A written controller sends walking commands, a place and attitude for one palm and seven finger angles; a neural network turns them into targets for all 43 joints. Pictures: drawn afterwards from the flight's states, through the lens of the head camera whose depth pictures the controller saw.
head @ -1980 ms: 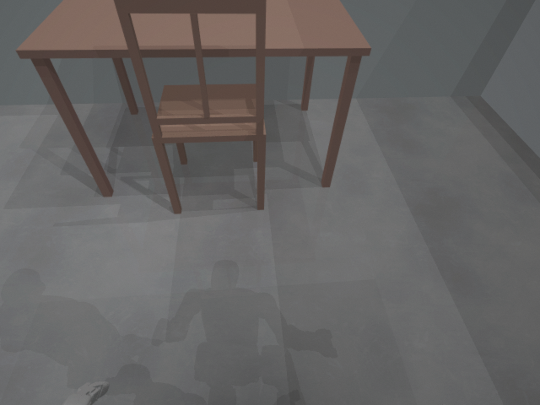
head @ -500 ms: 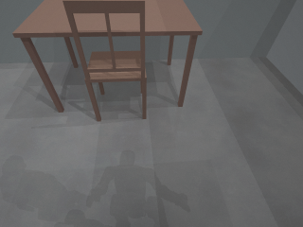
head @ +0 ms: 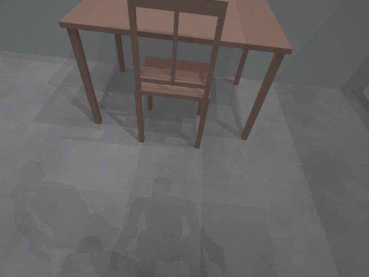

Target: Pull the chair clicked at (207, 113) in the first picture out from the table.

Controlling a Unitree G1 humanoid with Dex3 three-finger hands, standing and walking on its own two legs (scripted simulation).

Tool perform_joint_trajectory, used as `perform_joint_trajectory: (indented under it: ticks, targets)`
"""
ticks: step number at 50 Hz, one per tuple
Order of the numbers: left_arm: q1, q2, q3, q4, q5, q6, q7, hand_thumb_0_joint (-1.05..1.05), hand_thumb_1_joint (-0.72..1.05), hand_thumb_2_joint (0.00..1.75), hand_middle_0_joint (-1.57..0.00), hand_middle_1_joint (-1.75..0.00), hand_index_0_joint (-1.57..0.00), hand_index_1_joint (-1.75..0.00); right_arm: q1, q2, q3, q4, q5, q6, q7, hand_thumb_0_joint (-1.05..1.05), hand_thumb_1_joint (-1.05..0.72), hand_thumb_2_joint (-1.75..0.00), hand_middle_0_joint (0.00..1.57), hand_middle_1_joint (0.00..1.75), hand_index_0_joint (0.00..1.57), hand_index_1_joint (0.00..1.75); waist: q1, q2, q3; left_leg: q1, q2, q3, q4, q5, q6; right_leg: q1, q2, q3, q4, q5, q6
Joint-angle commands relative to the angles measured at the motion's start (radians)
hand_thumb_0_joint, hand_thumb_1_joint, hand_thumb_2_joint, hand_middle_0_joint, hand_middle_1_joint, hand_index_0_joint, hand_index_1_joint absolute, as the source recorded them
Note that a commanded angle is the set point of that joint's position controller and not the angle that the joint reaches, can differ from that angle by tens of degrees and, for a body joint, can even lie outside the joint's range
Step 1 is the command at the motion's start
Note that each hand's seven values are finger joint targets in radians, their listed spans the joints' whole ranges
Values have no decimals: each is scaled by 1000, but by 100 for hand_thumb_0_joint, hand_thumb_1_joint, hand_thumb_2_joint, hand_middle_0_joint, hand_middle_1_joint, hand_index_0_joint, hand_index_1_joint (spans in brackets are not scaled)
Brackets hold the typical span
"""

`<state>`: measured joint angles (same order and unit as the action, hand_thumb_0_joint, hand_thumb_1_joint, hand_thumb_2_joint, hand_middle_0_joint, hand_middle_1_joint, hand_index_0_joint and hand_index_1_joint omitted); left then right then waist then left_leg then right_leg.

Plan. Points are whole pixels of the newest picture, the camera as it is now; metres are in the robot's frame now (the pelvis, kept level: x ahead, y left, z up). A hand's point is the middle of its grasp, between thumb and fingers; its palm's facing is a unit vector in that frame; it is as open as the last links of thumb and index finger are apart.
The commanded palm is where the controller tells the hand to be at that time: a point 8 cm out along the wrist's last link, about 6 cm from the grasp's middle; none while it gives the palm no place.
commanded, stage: walk to a spot facing it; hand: left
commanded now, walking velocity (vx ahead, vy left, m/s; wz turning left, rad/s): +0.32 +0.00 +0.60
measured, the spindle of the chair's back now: (174, 49) +1.09 +0.09 -0.05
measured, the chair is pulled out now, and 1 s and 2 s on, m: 0.00 0.00 0.00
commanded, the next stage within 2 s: turn to face it in 0.82 s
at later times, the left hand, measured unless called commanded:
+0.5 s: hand (105, 224) +0.27 +0.22 -0.15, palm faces +0.13 -0.98 -0.17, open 7.4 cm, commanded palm none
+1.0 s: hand (103, 238) +0.25 +0.22 -0.17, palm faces +0.50 -0.84 -0.21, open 7.4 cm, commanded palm none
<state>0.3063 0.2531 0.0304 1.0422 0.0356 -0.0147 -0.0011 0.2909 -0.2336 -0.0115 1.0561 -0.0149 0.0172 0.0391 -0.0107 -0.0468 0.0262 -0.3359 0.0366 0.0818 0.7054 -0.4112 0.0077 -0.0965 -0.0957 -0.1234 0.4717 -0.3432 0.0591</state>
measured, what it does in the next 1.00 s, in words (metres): walks ahead, turning left: right foot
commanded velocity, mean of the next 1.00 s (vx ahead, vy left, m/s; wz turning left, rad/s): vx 0.19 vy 0.00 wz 0.34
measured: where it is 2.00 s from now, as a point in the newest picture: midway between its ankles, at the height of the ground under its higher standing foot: (163, 263)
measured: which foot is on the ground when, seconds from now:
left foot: down 0.00-0.58, up 0.60-1.00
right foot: down 0.00-0.02, up 0.04-0.56, down 0.58-1.00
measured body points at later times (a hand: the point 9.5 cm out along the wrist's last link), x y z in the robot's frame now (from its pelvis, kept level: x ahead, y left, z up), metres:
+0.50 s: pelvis +0.18 +0.03 +0.00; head +0.20 +0.04 +0.45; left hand +0.27 +0.27 -0.14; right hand +0.14 -0.19 -0.15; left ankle +0.04 +0.10 -0.73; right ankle +0.34 -0.08 -0.70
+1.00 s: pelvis +0.33 +0.04 +0.00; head +0.34 +0.08 +0.45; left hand +0.22 +0.27 -0.16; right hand +0.55 -0.13 -0.12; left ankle +0.35 +0.18 -0.70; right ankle +0.37 -0.07 -0.73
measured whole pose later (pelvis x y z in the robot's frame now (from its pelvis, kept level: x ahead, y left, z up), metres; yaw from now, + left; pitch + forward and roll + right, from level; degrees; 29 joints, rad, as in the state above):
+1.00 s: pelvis +0.33 +0.04 +0.00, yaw +27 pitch -1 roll -2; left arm 0.30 0.21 0.05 1.00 0.03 -0.02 0.02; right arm 0.10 -0.24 -0.07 0.95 -0.02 0.03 0.03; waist 0.03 -0.01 0.08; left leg -0.49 0.08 0.09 0.80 -0.26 -0.03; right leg -0.17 -0.12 -0.33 0.50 -0.28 0.01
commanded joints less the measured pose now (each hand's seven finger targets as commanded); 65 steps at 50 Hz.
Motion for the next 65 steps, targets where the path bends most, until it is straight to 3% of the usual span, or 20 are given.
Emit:
perform_joint_trajectory:
  ticks: [1, 2, 4, 7, 11, 23, 27, 28, 29, 30, 32, 35, 42, 50, 51, 52, 53, 54, 61, 65]
  targets:
    - [-68, 88, 34, -114, -25, -5, -8, 0, 90, 90, -20, -30, -20, -30, 267, -246, -82, -14, -14, -48, -22, 0, -90, -90, 20, 30, 20, 30, -132, 474, -5, 373, 232, -450, -408, -97, 99, -519, 21, -81, 525, -243, -8]
    - [-151, 72, 29, -172, -17, -6, -6, 0, 90, 90, -20, -30, -20, -30, 321, -271, -84, -10, -11, -52, -37, 0, -90, -90, 20, 30, 20, 30, -135, 413, 14, 348, 350, -714, -541, -72, 180, -659, 60, 52, 701, -298, -13]
    - [-162, 74, 43, -149, -10, -13, -11, 0, 90, 90, -20, -30, -20, -30, 196, -203, -70, -45, -2, -54, -45, 0, -90, -90, 20, 30, 20, 30, -73, 143, 36, 222, 314, -613, -528, -144, 204, -624, -25, 126, 782, -124, -39]
    - [-84, 45, 44, -93, -1, -12, -21, 0, 90, 90, -20, -30, -20, -30, 109, -116, -48, -58, -2, -89, -54, 0, -90, -90, 20, 30, 20, 30, -6, 100, 72, 132, 210, -426, -536, 109, 147, -553, -46, 128, 744, 70, -13]
    - [-71, 30, 38, -89, -7, -10, -15, 0, 90, 90, -20, -30, -20, -30, 167, -94, -52, -25, 8, -109, -61, 0, -90, -90, 20, 30, 20, 30, -3, 92, 1, 283, 178, -328, -493, 439, 175, -584, -32, 112, 673, 112, 10]
    - [-351, -18, 30, -185, -19, -35, -13, 0, 90, 90, -20, -30, -20, -30, 271, -47, -53, 41, -6, -102, -72, 0, -90, -90, 20, 30, 20, 30, -74, 166, 121, 384, 159, -284, -440, 740, 163, -567, 11, 43, 238, 150, -12]
    - [-67, 39, 51, -118, -16, -52, -5, 0, 90, 90, -20, -30, -20, -30, 175, -97, -67, 16, 1, -98, -72, 0, -90, -90, 20, 30, 20, 30, 67, 119, -1, 263, 127, -255, -164, 917, 112, -117, 79, 22, 69, 221, -56]
    - [77, 100, 69, -79, -10, -65, 2, 0, 90, 90, -20, -30, -20, -30, 162, -89, -67, 5, 9, -100, -64, 0, -90, -90, 20, 30, 20, 30, 127, 43, -76, 79, 87, -235, 53, 752, 76, 155, -18, 122, 41, 270, -92]
    - [195, 210, 99, -62, 4, -73, 16, 0, 90, 90, -20, -30, -20, -30, 227, -24, -57, -23, 18, -107, -55, 0, -90, -90, 20, 30, 20, 30, 144, -215, -253, -168, -100, -135, 401, 79, 21, 419, -347, 530, -42, 331, -204]
    - [223, 234, 98, -56, -18, -66, 14, 0, 90, 90, -20, -30, -20, -30, 198, -37, -61, -42, 15, -103, -55, 0, -90, -90, 20, 30, 20, 30, 133, -192, -289, -205, -90, -154, 614, -158, 31, 365, -443, 653, -131, 349, -243]
    - [33, 143, 79, -107, -19, -57, 20, 0, 90, 90, -20, -30, -20, -30, 103, -17, -67, -60, 8, -86, -44, 0, -90, -90, 20, 30, 20, 30, 84, -91, -61, -242, 9, -126, 692, -32, 28, 66, -390, 497, -197, 200, -235]
    - [-72, 34, 40, -124, -18, -60, 24, 0, 90, 90, -20, -30, -20, -30, 59, 11, -63, -58, -3, -28, -27, 0, -90, -90, 20, 30, 20, 30, 0, -54, 20, -177, 57, -112, 627, 64, -8, -186, -292, 167, -226, 315, -169]
    - [-87, 67, 42, -128, -17, -44, 30, 0, 90, 90, -20, -30, -20, -30, -27, 3, -66, -106, -5, 21, -2, 0, -90, -90, 20, 30, 20, 30, -39, -84, 23, -193, 71, -35, 405, 196, -54, -216, -245, -63, -253, 328, -161]
    - [44, 99, 41, -75, -7, -14, 34, 0, 90, 90, -20, -30, -20, -30, -110, 10, -37, -135, -8, -17, -16, 0, -90, -90, 20, 30, 20, 30, 22, -39, -45, 84, 5, 20, -125, 215, -26, -102, -223, -41, -45, 464, -148]
    - [53, 78, 31, -66, -13, -8, 34, 0, 90, 90, -20, -30, -20, -30, -41, -33, -42, -111, -11, -31, -21, 0, -90, -90, 20, 30, 20, 30, -3, 44, -94, 238, 36, -1, -253, 348, -29, -148, -183, -51, 56, 356, -114]
    - [94, 26, 18, -76, -24, -3, 34, 0, 90, 90, -20, -30, -20, -30, 14, -136, -59, -108, -17, -49, -34, 0, -90, -90, 20, 30, 20, 30, -16, 295, -180, 393, 230, -215, -287, 648, 32, -272, -64, -79, 206, 54, -48]
    - [123, -2, 3, -67, -31, 1, 35, 0, 90, 90, -20, -30, -20, -30, 15, -184, -60, -102, -3, -48, -49, 0, -90, -90, 20, 30, 20, 30, -5, 373, -227, 412, 371, -321, -329, 910, 131, -309, -6, -14, 325, -302, -16]
    - [106, 4, 1, -52, -26, 7, 38, 0, 90, 90, -20, -30, -20, -30, -18, -171, -53, -100, -7, -38, -56, 0, -90, -90, 20, 30, 20, 30, -4, 253, -193, 347, 378, -247, -333, 828, 174, -275, -12, 43, 401, -315, -34]
    - [51, 16, 45, -27, -18, 59, 13, 0, 90, 90, -20, -30, -20, -30, -143, -103, -46, -122, 2, -31, -79, 0, -90, -90, 20, 30, 20, 30, 24, 106, -5, 163, 321, -52, -411, 604, 144, -362, 1, 97, 633, -112, -11]
    - [30, 0, 63, -64, -13, 77, 5, 0, 90, 90, -20, -30, -20, -30, -129, -84, -61, -122, -1, -24, -76, 0, -90, -90, 20, 30, 20, 30, 19, 160, 2, 168, 329, -23, -459, 330, 140, -394, 1, 80, 598, -88, -3]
